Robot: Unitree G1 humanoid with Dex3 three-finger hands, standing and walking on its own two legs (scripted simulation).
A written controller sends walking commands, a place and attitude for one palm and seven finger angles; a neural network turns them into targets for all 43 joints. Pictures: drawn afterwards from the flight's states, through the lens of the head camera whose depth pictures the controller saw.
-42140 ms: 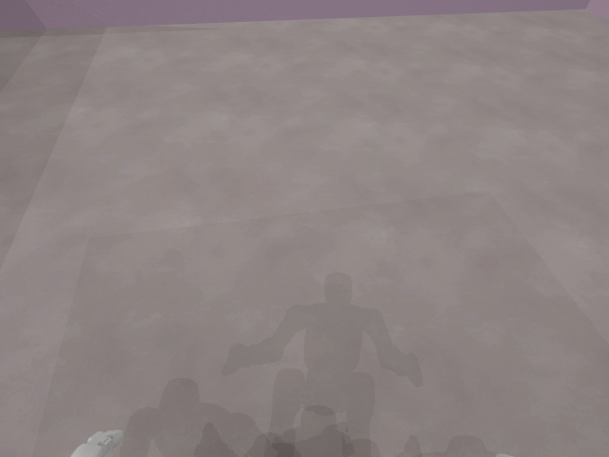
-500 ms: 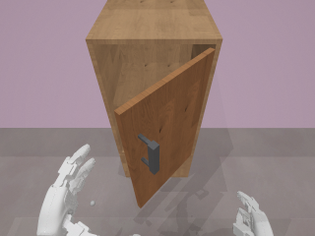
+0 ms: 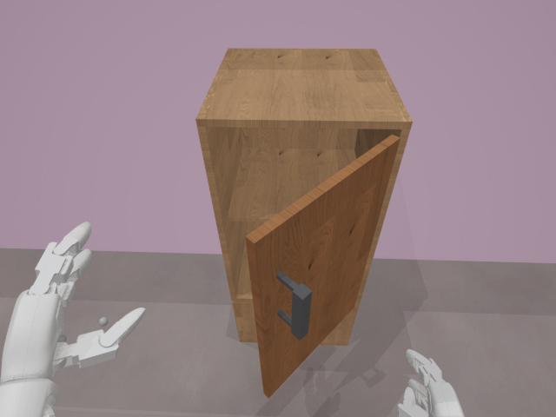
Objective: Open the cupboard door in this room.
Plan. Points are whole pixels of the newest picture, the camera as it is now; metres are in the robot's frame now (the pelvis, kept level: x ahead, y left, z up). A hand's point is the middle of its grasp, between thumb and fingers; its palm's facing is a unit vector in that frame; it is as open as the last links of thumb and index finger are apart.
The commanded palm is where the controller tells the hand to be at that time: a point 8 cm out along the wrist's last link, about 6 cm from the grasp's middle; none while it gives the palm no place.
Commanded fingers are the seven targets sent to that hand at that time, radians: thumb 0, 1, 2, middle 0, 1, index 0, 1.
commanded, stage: draw the hand back to the body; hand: left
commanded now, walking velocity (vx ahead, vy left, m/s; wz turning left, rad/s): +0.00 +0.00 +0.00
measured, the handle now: (291, 305) +0.31 +0.02 -0.02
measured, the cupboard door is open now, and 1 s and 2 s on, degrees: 47 47 47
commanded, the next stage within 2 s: step back with the hand held close in 0.58 s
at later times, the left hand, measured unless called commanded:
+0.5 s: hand (76, 298) +0.19 +0.24 +0.17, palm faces +0.42 -0.83 -0.37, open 7.5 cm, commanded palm +0.14 +0.29 +0.19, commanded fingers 0.00 0.90 0.90 -0.20 -0.30 -0.20 -0.30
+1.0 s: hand (87, 304) +0.18 +0.23 +0.17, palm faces +0.35 -0.80 -0.48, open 7.5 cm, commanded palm +0.13 +0.27 +0.19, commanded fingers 0.00 0.90 0.90 -0.20 -0.30 -0.20 -0.30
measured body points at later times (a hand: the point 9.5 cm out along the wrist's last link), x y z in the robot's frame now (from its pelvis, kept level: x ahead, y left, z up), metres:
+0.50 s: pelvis +0.00 -0.01 +0.02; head -0.02 -0.02 +0.46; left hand +0.16 +0.28 +0.19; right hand +0.18 -0.24 -0.06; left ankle +0.00 +0.08 -0.72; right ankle -0.03 -0.12 -0.72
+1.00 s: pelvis -0.02 -0.02 +0.02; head -0.01 -0.04 +0.47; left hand +0.16 +0.27 +0.19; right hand +0.15 -0.28 -0.07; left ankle +0.00 +0.08 -0.72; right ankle -0.03 -0.12 -0.72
